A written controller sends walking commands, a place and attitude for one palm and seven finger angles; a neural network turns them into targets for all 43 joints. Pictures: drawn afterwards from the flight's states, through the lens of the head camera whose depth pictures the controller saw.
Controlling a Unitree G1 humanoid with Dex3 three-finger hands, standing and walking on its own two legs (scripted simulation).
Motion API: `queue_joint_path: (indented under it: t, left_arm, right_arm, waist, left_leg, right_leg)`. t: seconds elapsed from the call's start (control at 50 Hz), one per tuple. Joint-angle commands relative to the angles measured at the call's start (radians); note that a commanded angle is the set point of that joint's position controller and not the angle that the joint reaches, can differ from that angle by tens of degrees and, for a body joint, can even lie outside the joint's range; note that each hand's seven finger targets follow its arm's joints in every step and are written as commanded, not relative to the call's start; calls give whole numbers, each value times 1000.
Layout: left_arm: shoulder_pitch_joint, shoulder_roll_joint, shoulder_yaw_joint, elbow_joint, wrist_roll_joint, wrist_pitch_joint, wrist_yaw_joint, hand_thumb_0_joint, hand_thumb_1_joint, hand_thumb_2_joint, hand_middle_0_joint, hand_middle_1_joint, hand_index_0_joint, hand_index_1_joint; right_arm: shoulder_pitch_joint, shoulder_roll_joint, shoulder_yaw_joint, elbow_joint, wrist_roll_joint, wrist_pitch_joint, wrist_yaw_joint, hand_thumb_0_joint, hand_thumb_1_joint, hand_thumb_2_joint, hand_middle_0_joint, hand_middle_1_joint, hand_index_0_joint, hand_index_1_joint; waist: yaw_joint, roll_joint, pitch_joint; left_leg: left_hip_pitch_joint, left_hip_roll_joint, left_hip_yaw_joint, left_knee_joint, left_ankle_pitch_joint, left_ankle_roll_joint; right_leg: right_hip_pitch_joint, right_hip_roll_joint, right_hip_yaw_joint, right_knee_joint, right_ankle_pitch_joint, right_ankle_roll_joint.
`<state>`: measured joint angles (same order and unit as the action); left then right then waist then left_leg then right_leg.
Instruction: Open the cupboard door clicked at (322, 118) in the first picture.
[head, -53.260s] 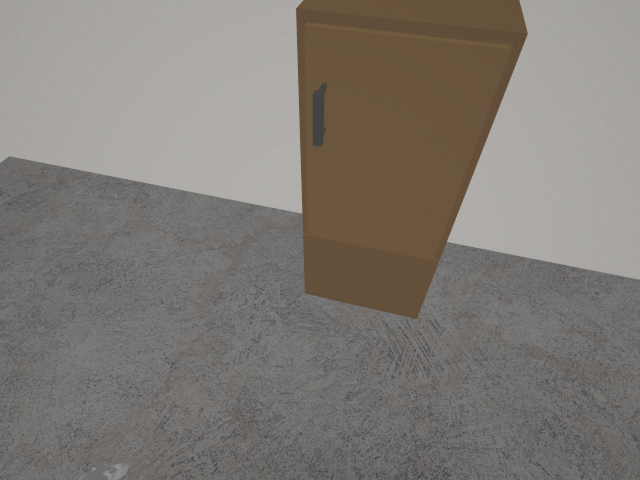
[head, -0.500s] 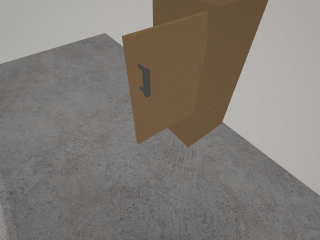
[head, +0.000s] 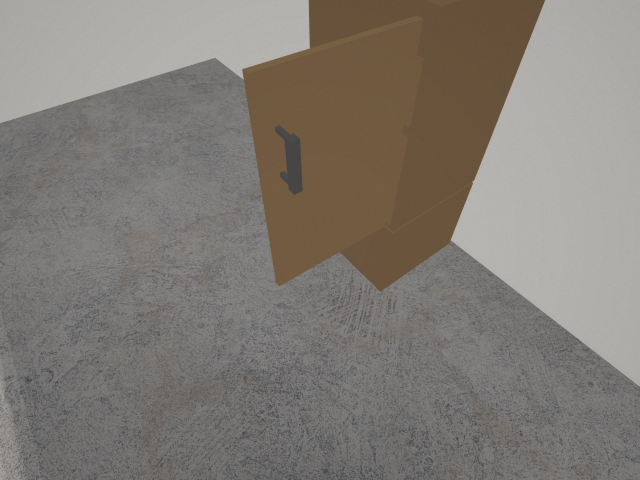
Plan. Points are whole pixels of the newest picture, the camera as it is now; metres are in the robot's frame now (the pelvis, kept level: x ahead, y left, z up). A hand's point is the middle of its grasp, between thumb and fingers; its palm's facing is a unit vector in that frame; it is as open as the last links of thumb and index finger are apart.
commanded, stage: look to check the result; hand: left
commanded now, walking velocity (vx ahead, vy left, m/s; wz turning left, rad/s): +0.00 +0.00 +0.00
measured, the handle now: (288, 160) +0.65 +0.10 +0.02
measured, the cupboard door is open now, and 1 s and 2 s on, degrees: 88 88 88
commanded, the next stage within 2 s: stand and wait in 0.16 s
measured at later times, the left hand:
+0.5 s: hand out of the picture +0.06 +0.21 -0.16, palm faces +0.00 -0.96 -0.29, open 7.3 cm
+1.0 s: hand out of the picture +0.08 +0.20 -0.16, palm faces -0.01 -0.95 -0.30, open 7.3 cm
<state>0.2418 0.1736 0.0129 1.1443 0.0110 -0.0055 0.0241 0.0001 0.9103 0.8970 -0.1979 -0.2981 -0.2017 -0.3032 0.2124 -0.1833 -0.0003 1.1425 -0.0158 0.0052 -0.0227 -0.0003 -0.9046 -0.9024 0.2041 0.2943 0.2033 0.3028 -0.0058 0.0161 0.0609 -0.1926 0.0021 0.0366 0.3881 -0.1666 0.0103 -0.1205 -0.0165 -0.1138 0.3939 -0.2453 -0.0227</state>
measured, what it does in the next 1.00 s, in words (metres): stands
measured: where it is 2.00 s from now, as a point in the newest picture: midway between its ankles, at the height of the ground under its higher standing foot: outside the picture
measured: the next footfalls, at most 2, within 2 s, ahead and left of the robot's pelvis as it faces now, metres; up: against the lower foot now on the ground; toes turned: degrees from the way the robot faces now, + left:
none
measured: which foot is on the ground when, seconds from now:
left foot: down 0.00-1.00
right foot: down 0.00-1.00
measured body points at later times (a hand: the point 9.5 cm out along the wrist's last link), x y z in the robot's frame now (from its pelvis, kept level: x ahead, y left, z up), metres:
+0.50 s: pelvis +0.02 -0.01 +0.00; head +0.03 -0.02 +0.45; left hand +0.06 +0.25 -0.14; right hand +0.07 -0.28 -0.15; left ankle +0.03 +0.11 -0.74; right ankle -0.02 -0.10 -0.74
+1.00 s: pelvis +0.02 -0.02 +0.00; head +0.04 -0.03 +0.45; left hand +0.08 +0.25 -0.14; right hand +0.08 -0.29 -0.15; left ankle +0.03 +0.11 -0.74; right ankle -0.02 -0.10 -0.74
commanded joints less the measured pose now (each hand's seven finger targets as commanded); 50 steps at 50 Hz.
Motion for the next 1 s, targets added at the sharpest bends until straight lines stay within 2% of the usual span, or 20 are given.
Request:
queue_joint_path:
  t: [0.0,0.12,0.26,0.4,0.42,0.46,0.62,0.68,0.82,0.86,0.92,0.94,0.98]
  left_arm:
    - [32,152,28,-34,-2,-15,3,0,900,900,-200,-300,-200,-300]
    - [0,184,33,-43,-1,-22,2,0,900,900,-200,-300,-200,-300]
    - [-35,216,36,-51,-2,-27,1,0,900,900,-200,-300,-200,-300]
    - [-60,241,37,-54,-2,-27,-1,0,900,900,-200,-300,-200,-300]
    - [-58,251,39,-56,-1,-29,-1,0,900,900,-200,-300,-200,-300]
    - [-69,252,37,-56,-2,-29,-1,0,900,900,-200,-300,-200,-300]
    - [-79,273,40,-61,-1,-33,0,0,900,900,-200,-300,-200,-300]
    - [-83,273,37,-59,-3,-31,0,0,900,900,-200,-300,-200,-300]
    - [-78,277,37,-60,-2,-32,1,0,900,900,-200,-300,-200,-300]
    - [-81,273,35,-58,-4,-31,1,0,900,900,-200,-300,-200,-300]
    - [-78,273,36,-57,-2,-31,1,0,900,900,-200,-300,-200,-300]
    - [-78,272,34,-55,-3,-30,1,0,900,900,-200,-300,-200,-300]
    - [-76,268,33,-55,-3,-31,1,0,900,900,-200,-300,-200,-300]
  right_arm:
    - [20,-134,-22,-27,-4,-16,-8,0,-900,-900,200,300,200,300]
    - [-11,-169,-27,-37,-2,-19,-7,0,-900,-900,200,300,200,300]
    - [-40,-197,-28,-39,-3,-22,-6,0,-900,-900,200,300,200,300]
    - [-66,-226,-27,-43,-4,-21,-4,0,-900,-900,200,300,200,300]
    - [-70,-230,-28,-45,-2,-21,-4,0,-900,-900,200,300,200,300]
    - [-74,-235,-27,-44,-4,-21,-3,0,-900,-900,200,300,200,300]
    - [-88,-257,-29,-53,-1,-22,-5,0,-900,-900,200,300,200,300]
    - [-89,-253,-27,-49,-2,-22,-5,0,-900,-900,200,300,200,300]
    - [-92,-256,-27,-52,-1,-19,-5,0,-900,-900,200,300,200,300]
    - [-87,-251,-26,-49,-2,-19,-6,0,-900,-900,200,300,200,300]
    - [-87,-253,-26,-51,0,-18,-6,0,-900,-900,200,300,200,300]
    - [-90,-248,-26,-48,-1,-18,-6,0,-900,-900,200,300,200,300]
    - [-82,-247,-25,-46,-2,-19,-6,0,-900,-900,200,300,200,300]
  waist:
    - [1,5,1]
    - [4,-15,-28]
    - [2,-10,-53]
    - [3,-9,-43]
    - [7,-24,-53]
    - [3,-7,-62]
    - [6,-31,-76]
    - [4,-11,-79]
    - [5,-29,-63]
    - [3,-12,-69]
    - [5,-33,-56]
    - [4,-16,-46]
    - [3,-22,-64]
  left_leg:
    - [21,100,-109,-76,78,18]
    - [44,107,-109,-70,135,19]
    - [64,112,-108,-73,180,16]
    - [68,113,-108,-83,167,12]
    - [77,114,-108,-81,173,12]
    - [81,116,-107,-85,177,11]
    - [104,120,-101,-79,214,11]
    - [104,120,-99,-83,218,9]
    - [109,119,-94,-82,194,8]
    - [110,120,-92,-83,201,6]
    - [109,120,-93,-87,187,7]
    - [106,119,-90,-88,180,6]
    - [110,121,-89,-87,194,6]
  right_leg:
    - [-45,-113,116,-106,39,-23]
    - [-18,-116,113,-110,108,-24]
    - [17,-126,117,-113,190,-25]
    - [21,-128,123,-134,183,-24]
    - [23,-129,120,-134,195,-24]
    - [33,-131,121,-133,203,-25]
    - [47,-132,121,-135,285,-21]
    - [58,-135,122,-134,289,-22]
    - [44,-131,127,-148,286,-17]
    - [51,-133,129,-144,297,-18]
    - [40,-128,130,-153,271,-17]
    - [35,-133,130,-155,268,-16]
    - [48,-131,131,-148,287,-17]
